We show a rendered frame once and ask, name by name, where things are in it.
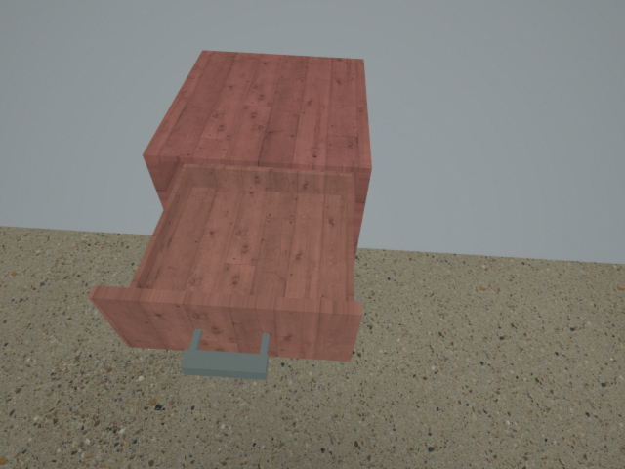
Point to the cabinet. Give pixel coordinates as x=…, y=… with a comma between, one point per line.
x=267, y=111

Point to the handle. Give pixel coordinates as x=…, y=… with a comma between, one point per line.
x=225, y=364

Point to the drawer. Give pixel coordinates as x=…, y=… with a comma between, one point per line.
x=238, y=252

